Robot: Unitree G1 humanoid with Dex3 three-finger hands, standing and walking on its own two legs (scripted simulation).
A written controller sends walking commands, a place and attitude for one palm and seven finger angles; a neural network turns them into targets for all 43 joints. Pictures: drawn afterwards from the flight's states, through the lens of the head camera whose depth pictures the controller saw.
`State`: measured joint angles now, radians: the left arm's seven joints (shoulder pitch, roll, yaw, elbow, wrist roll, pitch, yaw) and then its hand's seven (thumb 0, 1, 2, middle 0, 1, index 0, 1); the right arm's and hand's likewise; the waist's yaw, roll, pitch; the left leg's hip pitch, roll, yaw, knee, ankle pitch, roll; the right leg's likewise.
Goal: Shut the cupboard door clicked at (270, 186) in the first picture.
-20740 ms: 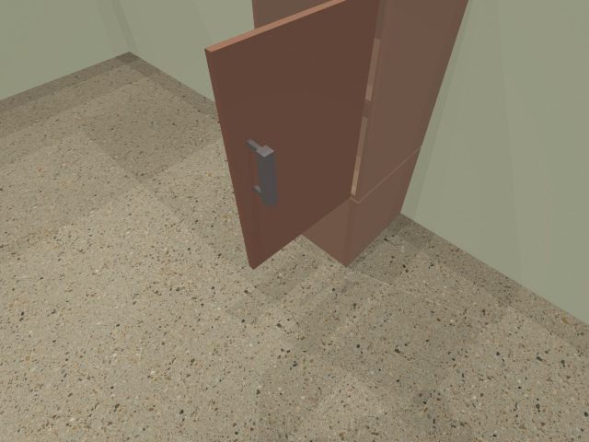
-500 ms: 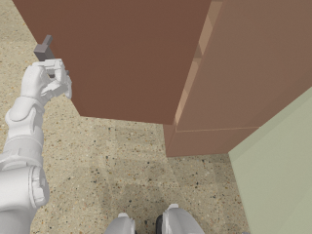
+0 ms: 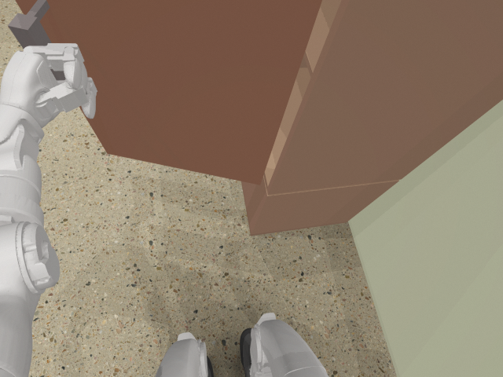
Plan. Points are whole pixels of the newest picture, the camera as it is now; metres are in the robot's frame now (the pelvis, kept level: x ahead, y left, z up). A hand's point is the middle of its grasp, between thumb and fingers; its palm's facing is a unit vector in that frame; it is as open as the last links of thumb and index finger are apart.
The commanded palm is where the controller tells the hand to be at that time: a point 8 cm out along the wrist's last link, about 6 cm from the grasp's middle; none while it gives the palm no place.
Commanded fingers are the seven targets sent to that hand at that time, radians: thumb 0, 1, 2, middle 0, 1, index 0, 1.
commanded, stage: push the door shut along its arc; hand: left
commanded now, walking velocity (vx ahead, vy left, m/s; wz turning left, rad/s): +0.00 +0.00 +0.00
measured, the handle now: (55, 54) +0.60 +0.24 +0.08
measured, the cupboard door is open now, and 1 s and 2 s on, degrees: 70 55 53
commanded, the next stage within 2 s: pull the fist back off the door in 0.90 s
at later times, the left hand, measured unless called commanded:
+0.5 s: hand (117, 62) +0.57 +0.15 +0.09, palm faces -0.36 -0.93 +0.01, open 3.1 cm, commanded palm +0.58 +0.18 +0.08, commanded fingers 0.00 0.90 0.90 -1.30 -1.50 -1.30 -1.50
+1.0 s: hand (141, 42) +0.62 +0.11 +0.09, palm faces -0.39 -0.92 +0.00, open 3.1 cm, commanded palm +0.63 +0.14 +0.08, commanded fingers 0.00 0.90 0.90 -1.30 -1.50 -1.30 -1.50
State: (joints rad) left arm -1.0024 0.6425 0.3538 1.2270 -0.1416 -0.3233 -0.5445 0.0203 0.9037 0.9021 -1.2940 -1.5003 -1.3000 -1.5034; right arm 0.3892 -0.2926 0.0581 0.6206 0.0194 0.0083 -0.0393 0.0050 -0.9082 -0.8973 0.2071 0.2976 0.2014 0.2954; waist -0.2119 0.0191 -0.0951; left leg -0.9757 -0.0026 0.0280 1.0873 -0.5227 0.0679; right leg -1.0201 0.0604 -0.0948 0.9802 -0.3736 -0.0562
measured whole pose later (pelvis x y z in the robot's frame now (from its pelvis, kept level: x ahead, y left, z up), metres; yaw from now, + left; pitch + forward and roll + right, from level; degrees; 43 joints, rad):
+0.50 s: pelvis +0.01 +0.02 -0.01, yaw -1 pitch +27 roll -5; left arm -1.22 0.64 0.29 1.31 -0.07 -0.26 -0.52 0.02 0.90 0.90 -1.29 -1.50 -1.30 -1.50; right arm 0.42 -0.28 0.07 0.64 -0.01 0.00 -0.04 0.00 -0.91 -0.90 0.21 0.30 0.20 0.30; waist -0.28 0.05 -0.10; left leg -1.06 -0.01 0.02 1.14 -0.56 0.09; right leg -1.09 0.06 -0.10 1.02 -0.40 -0.03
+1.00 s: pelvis +0.02 +0.00 -0.02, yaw -1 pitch +31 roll -5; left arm -1.37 0.73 0.25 1.35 -0.03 -0.18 -0.53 0.01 0.92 0.92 -1.29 -1.50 -1.30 -1.50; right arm 0.41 -0.27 0.08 0.67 -0.02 -0.02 -0.04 0.00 -0.91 -0.90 0.21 0.30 0.20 0.30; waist -0.33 0.04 -0.10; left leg -1.13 0.02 0.01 1.19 -0.60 0.07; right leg -1.17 0.08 -0.11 1.06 -0.43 -0.06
